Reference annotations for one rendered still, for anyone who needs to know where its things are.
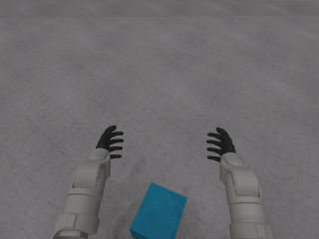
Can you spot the left robot forearm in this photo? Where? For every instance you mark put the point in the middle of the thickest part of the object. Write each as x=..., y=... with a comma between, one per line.
x=79, y=217

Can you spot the robot right hand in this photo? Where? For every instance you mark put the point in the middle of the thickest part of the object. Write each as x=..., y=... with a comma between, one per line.
x=225, y=144

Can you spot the carton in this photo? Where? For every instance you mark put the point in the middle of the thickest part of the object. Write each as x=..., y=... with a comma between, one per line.
x=159, y=214

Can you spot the robot left hand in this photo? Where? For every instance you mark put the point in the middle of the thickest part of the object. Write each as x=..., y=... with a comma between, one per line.
x=105, y=141

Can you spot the right robot forearm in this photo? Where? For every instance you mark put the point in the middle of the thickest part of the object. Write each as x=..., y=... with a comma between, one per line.
x=244, y=198

